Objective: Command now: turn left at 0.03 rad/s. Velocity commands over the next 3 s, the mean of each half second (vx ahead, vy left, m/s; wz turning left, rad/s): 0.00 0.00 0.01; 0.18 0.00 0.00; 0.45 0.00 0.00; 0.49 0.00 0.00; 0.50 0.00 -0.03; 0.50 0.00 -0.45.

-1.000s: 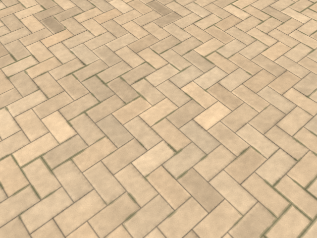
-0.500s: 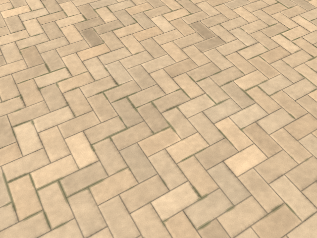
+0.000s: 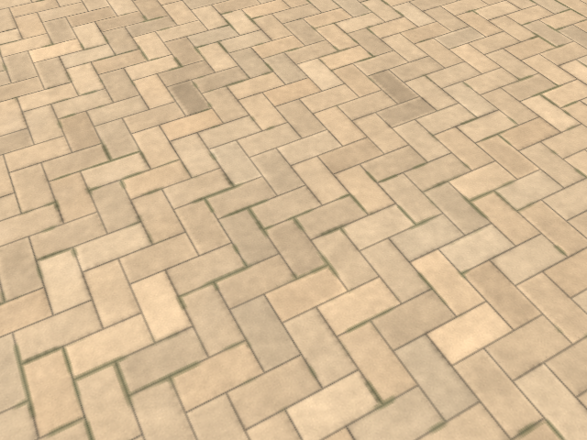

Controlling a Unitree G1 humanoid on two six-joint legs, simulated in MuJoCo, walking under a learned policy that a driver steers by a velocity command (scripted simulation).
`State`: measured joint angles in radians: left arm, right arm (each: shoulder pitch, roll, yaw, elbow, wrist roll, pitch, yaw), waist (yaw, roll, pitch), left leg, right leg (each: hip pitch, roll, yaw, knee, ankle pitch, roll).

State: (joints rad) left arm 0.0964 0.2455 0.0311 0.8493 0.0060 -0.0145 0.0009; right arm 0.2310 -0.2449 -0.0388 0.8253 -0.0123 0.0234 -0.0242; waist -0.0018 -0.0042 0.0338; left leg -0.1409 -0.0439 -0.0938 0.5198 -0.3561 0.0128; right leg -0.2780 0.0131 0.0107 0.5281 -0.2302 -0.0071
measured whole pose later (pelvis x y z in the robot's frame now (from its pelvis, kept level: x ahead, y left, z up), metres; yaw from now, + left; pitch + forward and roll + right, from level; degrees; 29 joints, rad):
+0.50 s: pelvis -0.01 +0.00 +0.00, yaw -1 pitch -2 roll +0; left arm 0.12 0.24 0.04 1.05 0.00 0.00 0.03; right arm 0.25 -0.22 -0.03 0.99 -0.01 -0.01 -0.03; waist 0.01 0.00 0.05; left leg -0.11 -0.04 -0.08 0.48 -0.33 0.01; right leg -0.26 0.02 0.03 0.49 -0.20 -0.01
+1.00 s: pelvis +0.06 -0.04 +0.00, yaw -1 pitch +0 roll +0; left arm 0.26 0.24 0.05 1.08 -0.02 -0.12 -0.02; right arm 0.36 -0.24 -0.04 1.02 0.03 -0.07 -0.02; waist 0.01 0.02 0.00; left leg -0.26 -0.02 -0.08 0.94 -0.45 0.03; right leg -0.21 0.04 -0.03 0.53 -0.32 -0.06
